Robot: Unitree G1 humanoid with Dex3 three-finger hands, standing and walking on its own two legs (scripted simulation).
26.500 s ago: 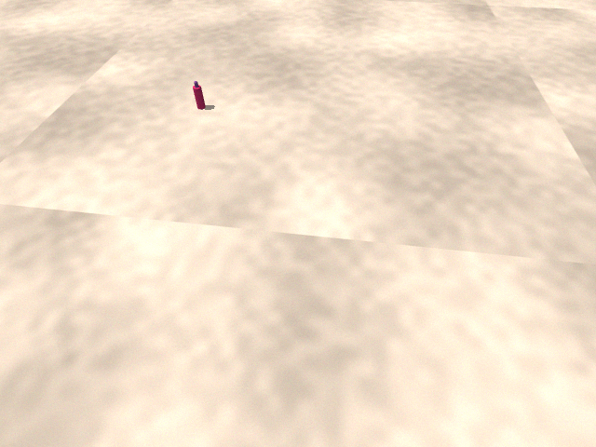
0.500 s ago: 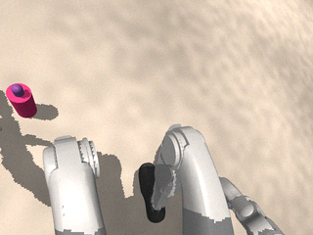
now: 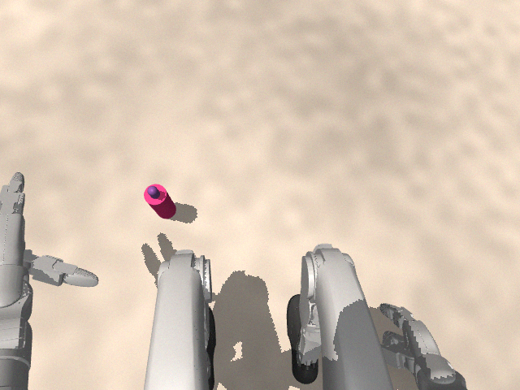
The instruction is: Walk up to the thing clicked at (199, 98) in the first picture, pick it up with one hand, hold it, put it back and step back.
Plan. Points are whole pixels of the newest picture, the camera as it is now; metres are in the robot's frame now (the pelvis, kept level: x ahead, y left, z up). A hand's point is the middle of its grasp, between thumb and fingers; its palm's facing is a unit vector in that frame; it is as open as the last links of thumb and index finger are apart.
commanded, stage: home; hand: left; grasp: from the side
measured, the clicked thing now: (159, 200) +0.47 +0.23 -0.36
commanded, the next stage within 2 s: none
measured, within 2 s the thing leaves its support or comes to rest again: neither
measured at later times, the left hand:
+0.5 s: hand (17, 262) +0.28 +0.23 +0.12, palm faces +0.17 -0.92 -0.36, open 17.5 cm
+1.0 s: hand out of the picture +0.24 +0.20 +0.22, palm faces +0.18 -0.94 -0.30, open 17.6 cm
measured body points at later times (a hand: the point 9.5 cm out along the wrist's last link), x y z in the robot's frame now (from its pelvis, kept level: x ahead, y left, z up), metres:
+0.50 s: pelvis +0.07 +0.00 +0.22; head +0.15 +0.03 +0.66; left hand +0.26 +0.28 +0.15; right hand +0.24 -0.24 +0.13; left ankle +0.08 +0.12 -0.41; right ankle +0.10 -0.13 -0.41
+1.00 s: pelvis +0.09 +0.00 +0.27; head +0.11 +0.01 +0.72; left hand +0.23 +0.25 +0.24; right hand +0.28 -0.22 +0.21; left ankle +0.08 +0.12 -0.41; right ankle +0.10 -0.13 -0.41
